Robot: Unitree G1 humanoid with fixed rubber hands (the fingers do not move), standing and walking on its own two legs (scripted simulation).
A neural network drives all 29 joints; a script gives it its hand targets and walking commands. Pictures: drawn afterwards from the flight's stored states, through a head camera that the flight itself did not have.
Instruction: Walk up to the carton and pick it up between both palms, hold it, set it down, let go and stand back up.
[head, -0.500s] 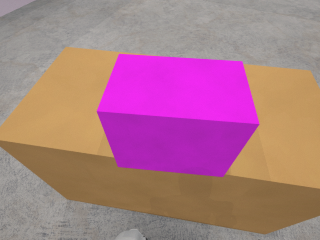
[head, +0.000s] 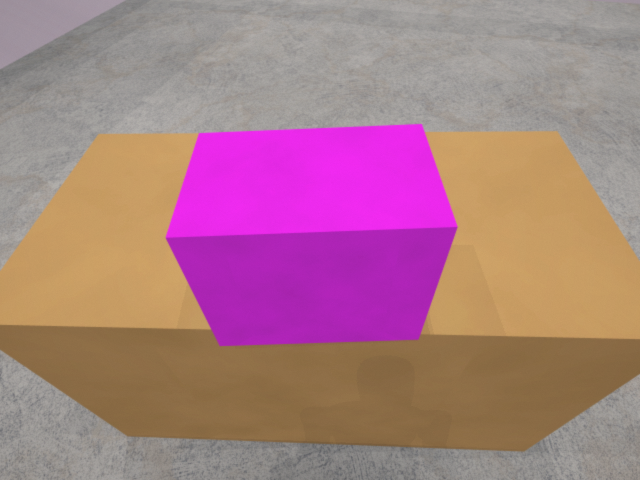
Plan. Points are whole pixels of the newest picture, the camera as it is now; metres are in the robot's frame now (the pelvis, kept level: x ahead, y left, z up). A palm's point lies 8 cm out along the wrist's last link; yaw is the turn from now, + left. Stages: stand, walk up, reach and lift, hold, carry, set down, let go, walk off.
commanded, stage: walk up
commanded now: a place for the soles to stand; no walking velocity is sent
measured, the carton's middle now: (314, 241) +0.43 +0.03 +0.04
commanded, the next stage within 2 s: reach and lift in 1.64 s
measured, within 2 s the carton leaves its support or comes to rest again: neither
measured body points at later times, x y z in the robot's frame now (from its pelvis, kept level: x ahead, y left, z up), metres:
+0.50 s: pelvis +0.00 +0.02 +0.01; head +0.01 +0.03 +0.46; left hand +0.00 +0.27 -0.15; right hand +0.02 -0.21 -0.15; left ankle +0.04 +0.13 -0.73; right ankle -0.02 -0.10 -0.73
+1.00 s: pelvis +0.02 +0.01 +0.00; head +0.02 +0.02 +0.45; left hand +0.00 +0.25 -0.16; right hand +0.06 -0.22 -0.15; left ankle +0.04 +0.13 -0.73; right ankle -0.02 -0.10 -0.73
